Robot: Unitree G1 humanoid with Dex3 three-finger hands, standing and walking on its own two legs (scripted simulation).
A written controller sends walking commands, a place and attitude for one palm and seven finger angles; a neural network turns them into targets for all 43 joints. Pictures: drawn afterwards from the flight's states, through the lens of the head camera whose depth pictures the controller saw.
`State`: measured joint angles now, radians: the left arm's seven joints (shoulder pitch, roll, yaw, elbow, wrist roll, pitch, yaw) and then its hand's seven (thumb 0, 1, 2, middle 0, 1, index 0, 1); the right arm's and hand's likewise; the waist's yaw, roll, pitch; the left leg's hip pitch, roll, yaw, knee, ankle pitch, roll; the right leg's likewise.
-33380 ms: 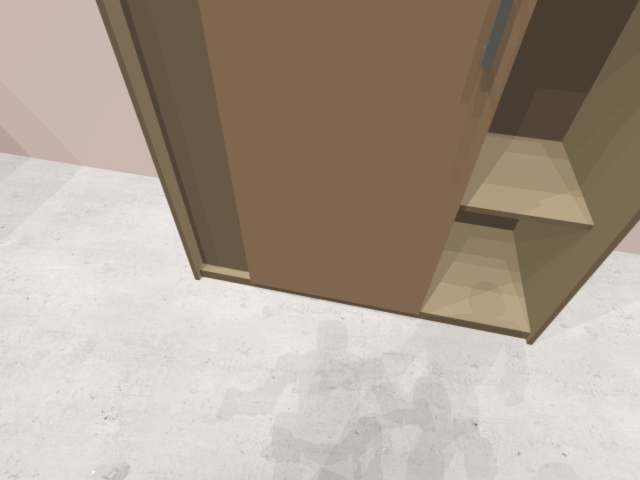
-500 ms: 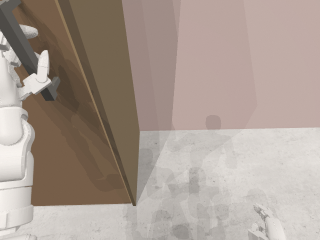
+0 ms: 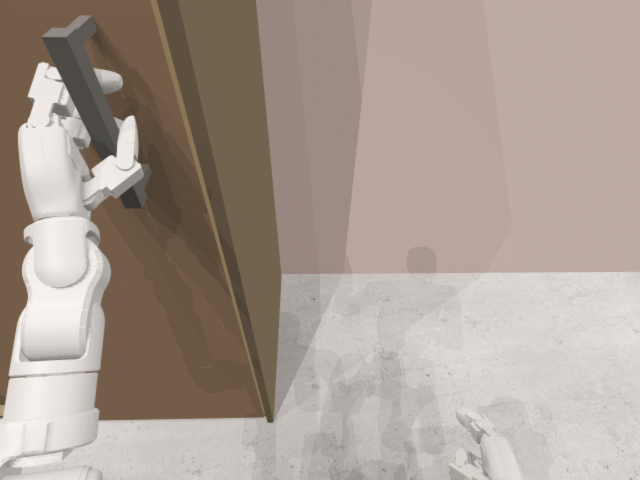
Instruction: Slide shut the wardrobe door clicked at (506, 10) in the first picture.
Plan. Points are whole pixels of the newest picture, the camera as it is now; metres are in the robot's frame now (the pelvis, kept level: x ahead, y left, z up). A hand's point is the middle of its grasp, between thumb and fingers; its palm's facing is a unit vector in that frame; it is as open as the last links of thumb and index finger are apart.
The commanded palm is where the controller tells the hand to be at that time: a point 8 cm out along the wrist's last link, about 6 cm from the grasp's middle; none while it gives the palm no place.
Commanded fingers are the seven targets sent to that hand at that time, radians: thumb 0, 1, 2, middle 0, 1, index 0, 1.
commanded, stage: stop walking and hold the door there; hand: left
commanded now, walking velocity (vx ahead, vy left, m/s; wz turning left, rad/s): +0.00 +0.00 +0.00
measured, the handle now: (111, 121) +0.38 +0.24 +0.27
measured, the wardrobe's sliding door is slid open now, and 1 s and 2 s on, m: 0.00 0.00 0.00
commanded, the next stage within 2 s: loosen the grip on the handle in 0.58 s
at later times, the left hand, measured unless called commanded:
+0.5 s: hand (132, 158) +0.35 +0.22 +0.25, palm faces +0.50 -0.85 -0.17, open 6.7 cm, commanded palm +0.30 +0.25 +0.23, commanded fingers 0.00 0.90 0.90 -0.45 -1.40 -0.45 -1.40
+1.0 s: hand (116, 158) +0.34 +0.23 +0.25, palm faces +0.55 -0.83 -0.12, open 12.0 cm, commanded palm +0.30 +0.25 +0.24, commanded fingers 0.00 -0.55 0.20 -0.36 -1.28 -0.36 -1.28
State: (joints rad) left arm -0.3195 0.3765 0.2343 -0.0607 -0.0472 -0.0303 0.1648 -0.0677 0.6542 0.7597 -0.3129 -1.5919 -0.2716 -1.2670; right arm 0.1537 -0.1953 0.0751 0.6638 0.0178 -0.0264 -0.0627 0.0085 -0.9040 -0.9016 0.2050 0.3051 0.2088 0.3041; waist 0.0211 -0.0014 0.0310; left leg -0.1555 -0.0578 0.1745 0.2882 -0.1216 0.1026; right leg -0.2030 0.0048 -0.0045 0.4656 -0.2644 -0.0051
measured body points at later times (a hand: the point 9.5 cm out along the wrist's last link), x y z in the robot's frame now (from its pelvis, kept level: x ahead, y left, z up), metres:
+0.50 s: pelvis +0.03 -0.05 +0.00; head +0.02 -0.06 +0.45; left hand +0.31 +0.26 +0.25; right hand +0.20 -0.30 -0.10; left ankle +0.03 +0.05 -0.75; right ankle +0.01 -0.12 -0.75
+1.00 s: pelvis -0.02 -0.04 -0.01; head -0.04 -0.06 +0.44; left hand +0.30 +0.27 +0.26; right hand +0.16 -0.26 -0.10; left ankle +0.03 +0.05 -0.74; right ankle +0.01 -0.12 -0.75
